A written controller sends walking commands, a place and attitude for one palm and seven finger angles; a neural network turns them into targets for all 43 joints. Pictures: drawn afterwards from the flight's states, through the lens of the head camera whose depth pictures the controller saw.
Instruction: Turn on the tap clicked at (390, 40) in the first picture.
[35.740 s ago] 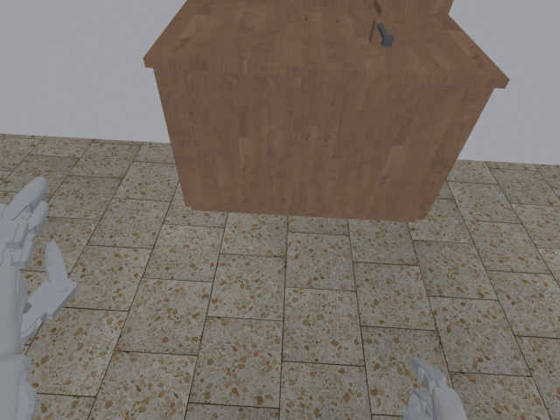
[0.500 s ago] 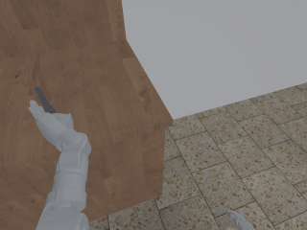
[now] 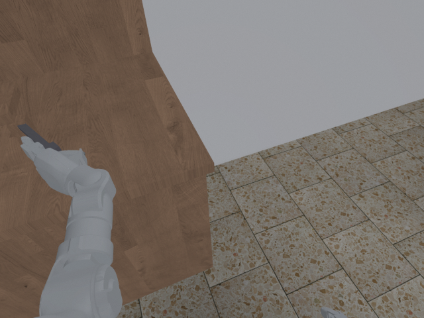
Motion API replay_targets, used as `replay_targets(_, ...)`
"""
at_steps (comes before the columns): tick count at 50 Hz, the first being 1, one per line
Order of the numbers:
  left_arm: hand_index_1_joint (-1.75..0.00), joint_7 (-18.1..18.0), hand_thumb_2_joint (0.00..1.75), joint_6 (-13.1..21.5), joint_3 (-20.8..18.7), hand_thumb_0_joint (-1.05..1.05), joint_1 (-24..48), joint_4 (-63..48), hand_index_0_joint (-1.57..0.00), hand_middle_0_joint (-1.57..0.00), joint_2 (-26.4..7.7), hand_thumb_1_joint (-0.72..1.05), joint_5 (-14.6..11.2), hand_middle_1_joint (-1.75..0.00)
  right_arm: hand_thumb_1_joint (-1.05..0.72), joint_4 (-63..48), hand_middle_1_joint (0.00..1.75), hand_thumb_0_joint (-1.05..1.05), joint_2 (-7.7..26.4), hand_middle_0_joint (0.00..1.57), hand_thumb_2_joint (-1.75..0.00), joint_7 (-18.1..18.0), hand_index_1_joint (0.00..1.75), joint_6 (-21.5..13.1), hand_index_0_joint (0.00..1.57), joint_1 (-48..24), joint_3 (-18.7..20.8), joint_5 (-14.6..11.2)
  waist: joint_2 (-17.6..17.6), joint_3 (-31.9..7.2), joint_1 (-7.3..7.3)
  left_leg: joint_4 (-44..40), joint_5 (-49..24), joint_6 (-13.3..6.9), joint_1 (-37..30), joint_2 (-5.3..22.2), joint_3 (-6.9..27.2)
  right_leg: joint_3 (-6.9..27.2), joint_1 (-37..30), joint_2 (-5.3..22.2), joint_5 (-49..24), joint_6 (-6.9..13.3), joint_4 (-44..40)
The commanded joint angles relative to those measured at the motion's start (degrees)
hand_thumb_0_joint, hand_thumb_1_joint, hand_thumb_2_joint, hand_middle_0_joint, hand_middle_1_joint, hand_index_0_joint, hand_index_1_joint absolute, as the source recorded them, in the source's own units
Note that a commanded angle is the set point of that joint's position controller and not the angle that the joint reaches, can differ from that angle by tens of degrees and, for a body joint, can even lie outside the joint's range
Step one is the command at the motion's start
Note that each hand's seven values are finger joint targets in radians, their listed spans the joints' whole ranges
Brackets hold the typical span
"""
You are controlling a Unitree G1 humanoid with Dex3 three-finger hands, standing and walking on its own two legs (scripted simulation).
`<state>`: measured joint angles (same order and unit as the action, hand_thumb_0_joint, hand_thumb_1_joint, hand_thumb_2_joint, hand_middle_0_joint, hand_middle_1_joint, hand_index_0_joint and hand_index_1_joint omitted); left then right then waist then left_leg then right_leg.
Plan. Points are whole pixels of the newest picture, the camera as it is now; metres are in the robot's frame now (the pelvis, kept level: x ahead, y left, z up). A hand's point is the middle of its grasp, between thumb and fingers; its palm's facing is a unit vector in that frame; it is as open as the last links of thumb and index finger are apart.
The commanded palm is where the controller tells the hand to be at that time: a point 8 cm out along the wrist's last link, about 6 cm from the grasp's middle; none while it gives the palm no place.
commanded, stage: push the lever round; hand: left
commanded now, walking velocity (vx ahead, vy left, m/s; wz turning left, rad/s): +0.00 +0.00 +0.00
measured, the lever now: (52, 152) +0.42 +0.32 +0.12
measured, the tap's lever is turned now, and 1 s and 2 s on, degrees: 29 64 68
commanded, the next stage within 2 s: bring the hand home and regain balance in 0.80 s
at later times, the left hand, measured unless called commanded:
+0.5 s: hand (94, 144) +0.44 +0.24 +0.12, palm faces +0.86 -0.49 -0.15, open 7.9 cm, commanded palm +0.40 +0.29 +0.12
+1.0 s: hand (148, 113) +0.47 +0.12 +0.17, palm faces +0.76 -0.58 -0.30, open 7.7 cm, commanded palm +0.35 +0.12 +0.17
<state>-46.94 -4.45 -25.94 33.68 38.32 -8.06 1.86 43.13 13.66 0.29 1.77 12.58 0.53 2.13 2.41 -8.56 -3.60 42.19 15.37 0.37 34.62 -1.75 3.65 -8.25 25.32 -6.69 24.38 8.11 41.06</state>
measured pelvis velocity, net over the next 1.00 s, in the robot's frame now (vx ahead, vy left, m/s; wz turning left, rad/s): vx -0.01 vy -0.21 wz -0.09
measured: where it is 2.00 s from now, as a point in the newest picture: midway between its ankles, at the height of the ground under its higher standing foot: outside the picture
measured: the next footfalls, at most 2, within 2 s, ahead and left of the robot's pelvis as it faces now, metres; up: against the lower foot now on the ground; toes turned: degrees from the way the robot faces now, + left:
left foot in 1.08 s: +0.02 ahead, +0.15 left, +0.02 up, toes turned -4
right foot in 1.12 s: +0.04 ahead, -0.37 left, +0.00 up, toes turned +6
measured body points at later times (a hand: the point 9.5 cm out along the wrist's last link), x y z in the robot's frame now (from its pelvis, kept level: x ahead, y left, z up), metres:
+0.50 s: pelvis +0.00 -0.06 -0.01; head +0.03 -0.09 +0.44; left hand +0.39 +0.26 +0.13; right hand +0.07 -0.32 -0.15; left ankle +0.06 +0.13 -0.70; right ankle -0.03 -0.01 -0.70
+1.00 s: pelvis -0.01 -0.21 +0.00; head +0.14 -0.32 +0.40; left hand +0.43 +0.15 +0.19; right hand +0.01 -0.50 -0.19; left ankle +0.04 +0.11 -0.61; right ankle -0.02 -0.04 -0.67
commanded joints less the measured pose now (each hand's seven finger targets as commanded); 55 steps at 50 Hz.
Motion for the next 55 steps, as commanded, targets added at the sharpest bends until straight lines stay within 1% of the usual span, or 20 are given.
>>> replay_targets(1, -0.15, 0.83, 0.90, 3.75, -2.02, 0.00, 24.47, -12.14, -0.15, -0.15, -19.84, 0.90, 3.01, -0.15, -0.90, -7.54, 0.30, 0.00, 7.30, 0.20, -0.90, -0.32, 0.30, -2.16, 0.20, -3.23, 1.97, -0.18, -3.52, -13.95, 0.46, 0.17, -5.70, -3.09, -3.90, 0.26, 0.38, 13.71, -8.80, 11.58, -33.32, -11.96, -9.14)
replay_targets(7, -0.15, 2.23, 0.90, 4.45, -3.33, 0.00, 25.94, -9.52, -0.15, -0.15, -23.19, 0.90, 3.19, -0.15, -0.90, -7.17, 0.30, 0.00, 7.76, 0.20, -0.90, -0.61, 0.30, -2.01, 0.20, -1.90, 1.92, -0.24, -3.82, -12.93, -0.24, 0.63, -4.45, -3.22, -1.94, 0.44, 0.40, 15.17, -9.05, 12.19, -33.77, -12.48, -9.47)
replay_targets(9, -0.15, 2.74, 0.90, 4.75, -3.97, 0.00, 27.15, -8.57, -0.15, -0.15, -24.86, 0.90, 3.27, -0.15, -0.90, -7.03, 0.30, 0.00, 7.75, 0.20, -0.90, -0.73, 0.30, -1.76, 0.20, -1.53, 1.81, -0.41, -1.53, -12.49, -0.21, 0.47, -4.16, -3.19, -1.70, 0.40, 0.61, 15.23, -8.56, 12.06, -32.14, -12.33, -9.31)
replay_targets(11, -0.15, 3.19, 0.90, 5.08, -4.92, 0.00, 28.06, -7.18, -0.15, -0.15, -26.61, 0.90, 3.12, -0.15, -0.90, -6.77, 0.30, 0.00, 8.04, 0.20, -0.90, -0.79, 0.30, -1.79, 0.20, -0.61, 1.74, -0.26, -3.14, -13.18, -0.43, 0.98, -3.81, -3.20, -0.59, 0.51, 0.79, 16.15, -9.63, 12.59, -34.26, -13.82, -9.17)
replay_targets(14, -0.15, 3.87, 0.90, 5.19, -5.11, 0.00, 29.13, -4.46, -0.15, -0.15, -28.05, 0.90, 3.28, -0.15, -0.90, -6.46, 0.30, 0.00, 8.19, 0.20, -0.90, -0.93, 0.30, -1.45, 0.20, -0.35, 1.67, -0.34, -1.36, -12.34, -0.82, 1.25, -2.93, -3.09, 0.59, 0.55, 0.93, 16.57, -8.70, 12.71, -32.27, -12.94, -9.08)
replay_targets(30, -0.15, 8.91, 0.90, 7.25, -11.36, 0.00, 31.35, 4.08, -0.15, -0.15, -41.93, 0.90, 3.31, -0.15, -0.90, -5.08, 0.30, 0.00, 10.83, 0.20, -0.90, -0.22, 0.30, 0.13, 0.20, 3.51, 1.99, -0.89, 0.22, -14.54, -0.90, 9.95, 3.66, -0.71, 15.40, 1.60, 4.26, 28.22, -16.48, 18.82, -46.80, -15.81, -3.73)
replay_targets(36, -0.15, 13.54, 0.90, 8.96, -17.60, 0.00, 28.32, 4.15, -0.15, -0.15, -49.68, 0.90, 0.79, -0.15, -0.90, -4.37, 0.30, 0.00, 13.83, 0.20, -0.90, -0.48, 0.30, -0.38, 0.20, 6.18, 2.38, -1.65, -0.64, -16.62, -1.85, 16.90, 8.59, 1.37, 22.14, 0.86, 4.83, 32.81, -25.53, 21.64, -63.40, -19.04, 0.87)
replay_targets(40, -0.15, 18.10, 0.90, 9.06, -20.17, 0.00, 27.35, 8.87, -0.15, -0.15, -53.73, 0.90, -1.89, -0.15, -0.90, -3.82, 0.30, 0.00, 15.93, 0.20, -0.90, -0.69, 0.30, -0.40, 0.20, 6.23, 2.37, -2.40, -1.23, -15.07, -3.35, 21.72, 12.56, 2.96, 26.56, 0.82, 4.20, 33.41, -26.48, 22.30, -61.34, -20.11, 2.40)
replay_targets(42, -0.15, 20.55, 0.90, 9.26, -21.59, 0.00, 28.76, 9.73, -0.15, -0.15, -57.91, 0.90, -2.85, -0.15, -0.90, -3.66, 0.30, 0.00, 16.62, 0.20, -0.90, -0.89, 0.30, -0.47, 0.20, 5.81, 2.06, -2.71, 1.35, -15.52, -3.22, 23.84, 13.15, 3.20, 28.09, 1.08, 3.19, 33.45, -25.44, 21.88, -57.45, -19.05, 2.89)
replay_targets(45, -0.15, 23.84, 0.90, 9.99, -25.20, 0.00, 28.40, 12.28, -0.15, -0.15, -64.66, 0.90, -4.47, -0.15, -0.90, -3.75, 0.30, 0.00, 18.12, 0.20, -0.90, -0.68, 0.30, -0.52, 0.20, 5.92, 1.57, -2.88, 1.99, -16.97, -2.69, 29.32, 15.20, 4.33, 32.06, 1.29, 2.23, 35.55, -28.00, 22.63, -60.52, -20.34, 4.58)
replay_targets(46, -0.30, 31.25, 0.90, 10.73, -0.01, 0.00, 46.38, -14.74, -0.20, -0.20, -48.97, 0.90, -2.57, -0.30, -0.90, -6.26, 0.30, 0.00, 10.20, 0.20, -0.90, -0.16, 0.30, -2.39, 0.20, 1.90, 5.27, -6.82, -2.19, -15.35, -3.82, 23.93, 17.60, 5.65, 5.83, -2.58, -9.89, 24.21, -32.39, 13.67, -80.52, -39.10, -5.27)
replay_targets(47, -0.30, 33.76, 0.90, 9.78, -4.39, 0.00, 42.59, -17.32, -0.20, -0.20, -51.68, 0.90, -6.22, -0.30, -0.90, -8.54, 0.30, 0.00, 10.97, 0.20, -0.90, -0.55, 0.30, -3.41, 0.20, 1.19, 5.92, -7.08, -7.59, -13.59, -4.35, 15.87, 20.10, 4.46, -9.85, -4.10, -16.44, 15.65, -27.57, 8.11, -96.82, -45.68, -7.61)
replay_targets(48, -0.30, 35.91, 0.90, 9.47, -1.93, 0.00, 41.84, -22.37, -0.20, -0.20, -49.77, 0.90, -7.83, -0.30, -0.90, -8.97, 0.30, 0.00, 11.47, 0.20, -0.90, -0.72, 0.30, -3.80, 0.20, 0.33, 6.06, -6.60, -4.19, -16.11, -6.45, 12.70, 20.29, 2.09, -18.72, -2.74, -18.13, 13.21, -23.05, 6.34, -106.55, -47.96, 2.19)
replay_targets(49, -0.30, 36.05, 0.90, 7.20, -3.61, 0.00, 34.71, -25.93, -0.20, -0.20, -49.45, 0.90, -8.43, -0.30, -0.90, -9.87, 0.30, 0.00, 12.78, 0.20, -0.90, -0.90, 0.30, -3.73, 0.20, 1.13, 8.02, -6.84, 5.30, -17.48, -8.73, 6.50, 15.64, -3.64, -29.56, 4.32, -14.01, 11.77, -7.58, 3.32, -99.45, -42.92, 28.77)
replay_targets(50, -0.30, 35.97, 0.90, 5.73, -3.43, 0.00, 23.61, -29.62, -0.20, -0.20, -45.42, 0.90, -10.21, -0.30, -0.90, -13.58, 0.30, 0.00, 14.77, 0.20, -0.90, -0.54, 0.30, -4.61, 0.20, -1.21, 8.60, -5.20, 39.16, -22.61, -9.47, -3.88, 2.33, -16.33, -28.14, 24.36, 12.37, 26.25, 13.71, -1.43, -30.51, -30.52, 79.83)
replay_targets(51, -0.30, 36.07, 0.90, 8.27, -6.54, 0.00, 11.81, -36.53, -0.20, -0.20, -45.20, 0.90, -9.99, -0.30, -0.90, -19.40, 0.30, 0.00, 14.01, 0.20, -0.90, -0.38, 0.30, -3.49, 0.20, -10.12, 7.52, -2.34, 54.99, -21.22, 0.03, 7.35, -11.96, -20.68, -10.41, 34.54, 30.91, 53.76, 15.58, 7.09, 37.11, 6.14, 99.97)
replay_targets(52, -0.30, 37.93, 0.90, 10.87, -7.82, 0.00, 10.68, -43.57, -0.20, -0.20, -50.31, 0.90, -5.18, -0.30, -0.90, -10.86, 0.30, 0.00, 11.31, 0.20, -0.90, -1.54, 0.30, -2.87, 0.20, -7.35, 6.26, -3.30, 32.14, -8.85, 2.25, 3.64, -21.71, -12.60, -24.25, 25.12, 19.87, 47.79, 26.72, 8.33, 35.85, 29.95, 71.18)
replay_targets(53, -0.30, 39.05, 0.90, 12.74, -13.78, 0.00, 5.70, -50.92, -0.20, -0.20, -50.58, 0.90, -7.00, -0.30, -0.90, -9.68, 0.30, 0.00, 11.93, 0.20, -0.90, -1.30, 0.30, -2.08, 0.20, -2.26, 7.47, -2.79, 17.61, -5.03, 4.83, 3.02, -17.37, -4.24, -21.68, 23.47, 12.81, 41.59, 18.44, 13.57, 27.35, 32.69, 32.99)
replay_targets(54, -0.30, 40.12, 0.90, 16.48, -22.22, 0.00, -10.70, -41.03, -0.20, -0.20, -49.01, 0.90, -9.82, -0.30, -0.90, -12.51, 0.30, 0.00, 16.96, 0.20, -0.90, -0.64, 0.30, -2.71, 0.20, 8.65, 10.20, -2.70, -11.68, -2.10, 8.14, 10.67, -9.11, 14.94, -3.65, 13.91, 3.51, 38.25, -2.40, 18.09, 6.88, 4.38, -4.43)
replay_targets(55, -0.30, 41.36, 0.90, 14.10, -24.21, 0.00, -32.95, -19.30, -0.20, -0.20, -45.61, 0.90, -7.60, -0.30, -0.90, -13.17, 0.30, 0.00, 13.71, 0.20, -0.90, 0.56, 0.30, -1.72, 0.20, 12.57, 9.33, -2.02, -36.82, 0.87, 6.47, 26.70, 7.04, 11.23, 13.79, 5.84, 2.69, 28.56, -19.71, 6.57, -20.90, -26.48, -12.78)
